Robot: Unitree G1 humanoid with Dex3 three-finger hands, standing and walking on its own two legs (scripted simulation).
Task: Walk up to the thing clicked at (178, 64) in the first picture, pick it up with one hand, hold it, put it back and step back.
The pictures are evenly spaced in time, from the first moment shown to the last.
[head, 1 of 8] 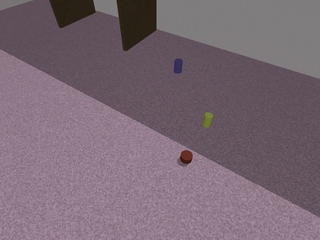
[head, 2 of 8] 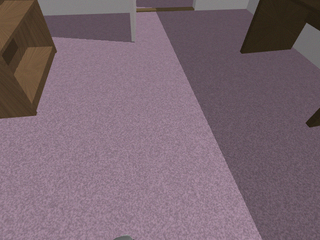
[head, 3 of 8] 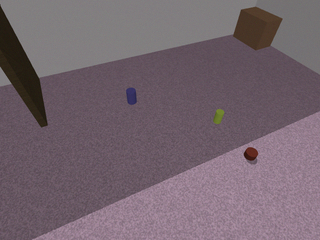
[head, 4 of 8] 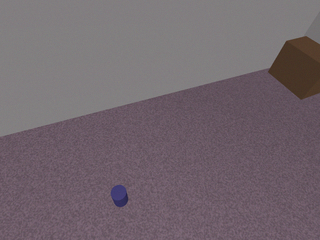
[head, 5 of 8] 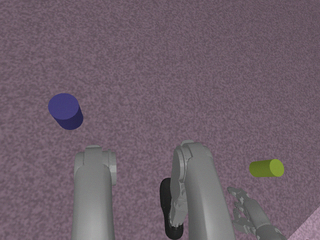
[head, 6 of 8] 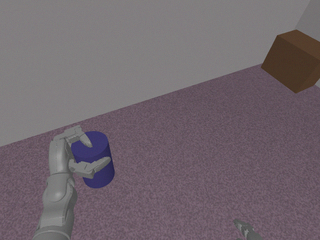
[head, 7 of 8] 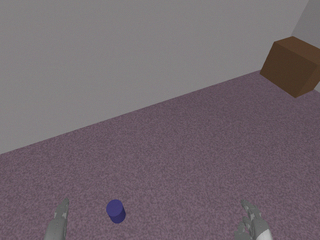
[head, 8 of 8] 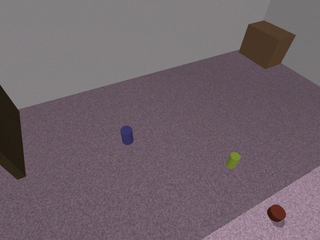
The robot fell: no
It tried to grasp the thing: yes
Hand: left
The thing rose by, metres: 0.68
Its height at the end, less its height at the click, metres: +0.00
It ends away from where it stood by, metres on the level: 0.01
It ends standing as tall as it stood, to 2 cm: yes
